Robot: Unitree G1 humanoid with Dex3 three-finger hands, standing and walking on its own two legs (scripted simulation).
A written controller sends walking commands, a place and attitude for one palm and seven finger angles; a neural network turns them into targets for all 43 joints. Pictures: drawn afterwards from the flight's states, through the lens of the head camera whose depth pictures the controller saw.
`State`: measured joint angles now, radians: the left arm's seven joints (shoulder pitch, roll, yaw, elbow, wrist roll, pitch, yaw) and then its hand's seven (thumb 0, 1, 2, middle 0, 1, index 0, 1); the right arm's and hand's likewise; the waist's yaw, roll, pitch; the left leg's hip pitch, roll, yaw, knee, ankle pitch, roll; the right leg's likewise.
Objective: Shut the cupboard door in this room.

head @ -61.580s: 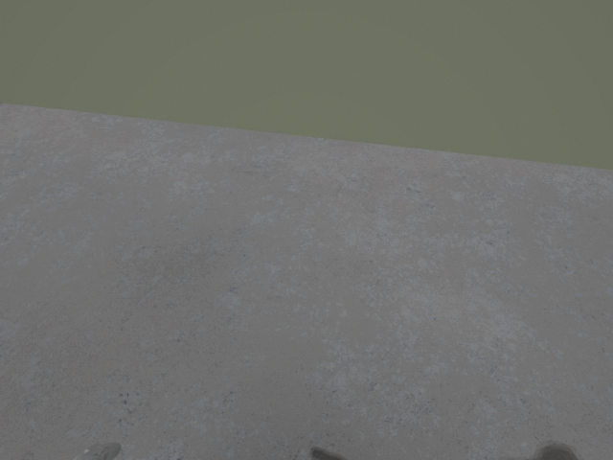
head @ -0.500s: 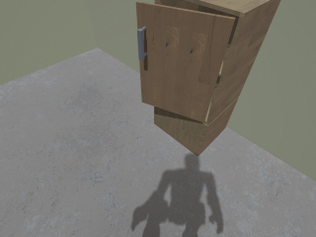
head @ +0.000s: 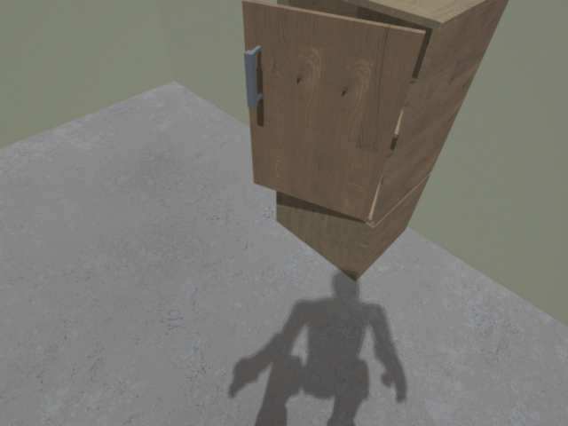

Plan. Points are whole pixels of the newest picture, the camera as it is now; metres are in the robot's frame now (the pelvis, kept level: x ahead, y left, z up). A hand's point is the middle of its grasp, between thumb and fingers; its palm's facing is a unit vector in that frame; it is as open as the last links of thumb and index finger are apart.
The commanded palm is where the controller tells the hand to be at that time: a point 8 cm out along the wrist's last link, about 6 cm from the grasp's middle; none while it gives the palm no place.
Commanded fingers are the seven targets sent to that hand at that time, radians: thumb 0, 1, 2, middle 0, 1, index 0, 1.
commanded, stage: look to check the result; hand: left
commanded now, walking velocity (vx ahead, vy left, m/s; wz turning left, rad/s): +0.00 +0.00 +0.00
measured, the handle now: (255, 77) +0.92 +0.12 +0.04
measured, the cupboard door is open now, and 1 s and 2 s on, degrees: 20 20 20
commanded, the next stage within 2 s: walk to a spot facing it in 0.04 s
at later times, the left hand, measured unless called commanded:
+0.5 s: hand out of the picture +0.03 +0.21 -0.19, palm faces +0.17 -0.96 -0.23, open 7.4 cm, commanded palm none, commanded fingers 0.00 0.90 0.90 -0.20 -0.30 -0.20 -0.30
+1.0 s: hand out of the picture -0.02 +0.23 -0.17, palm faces +0.43 -0.85 -0.30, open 7.4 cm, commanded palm none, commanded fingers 0.00 0.90 0.90 -0.20 -0.30 -0.20 -0.30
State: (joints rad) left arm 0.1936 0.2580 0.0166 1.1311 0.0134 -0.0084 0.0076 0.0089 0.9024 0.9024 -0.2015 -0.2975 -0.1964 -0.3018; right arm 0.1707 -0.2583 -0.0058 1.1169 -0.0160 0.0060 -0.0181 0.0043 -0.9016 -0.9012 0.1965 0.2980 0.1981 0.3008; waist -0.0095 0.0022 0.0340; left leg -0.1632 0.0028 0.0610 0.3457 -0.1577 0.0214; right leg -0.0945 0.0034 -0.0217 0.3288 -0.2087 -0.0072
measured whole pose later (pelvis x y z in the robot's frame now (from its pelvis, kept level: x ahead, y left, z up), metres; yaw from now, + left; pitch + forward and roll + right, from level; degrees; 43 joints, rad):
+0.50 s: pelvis +0.00 +0.01 -0.02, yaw +9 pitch -2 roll -1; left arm 0.20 0.21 0.06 1.01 0.03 0.02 0.03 0.01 0.90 0.90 -0.20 -0.30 -0.20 -0.30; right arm 0.22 -0.19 -0.04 1.03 -0.02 0.07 0.00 0.00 -0.90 -0.90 0.20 0.30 0.20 0.30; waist -0.03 -0.01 0.10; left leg -0.34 0.01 0.04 0.74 -0.42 -0.01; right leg -0.15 -0.06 -0.17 0.56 -0.36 0.01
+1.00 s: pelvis -0.02 -0.01 -0.02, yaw +27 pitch +2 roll +0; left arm 0.17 0.23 0.07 0.87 0.03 0.03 0.03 0.01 0.90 0.90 -0.20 -0.30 -0.20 -0.30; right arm 0.22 -0.25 -0.10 0.93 -0.03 0.09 0.00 0.01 -0.90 -0.90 0.20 0.30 0.20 0.30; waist -0.03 0.03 0.07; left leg -0.55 -0.10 -0.12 0.89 -0.39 -0.02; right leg -0.28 -0.03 -0.01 0.53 -0.30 0.02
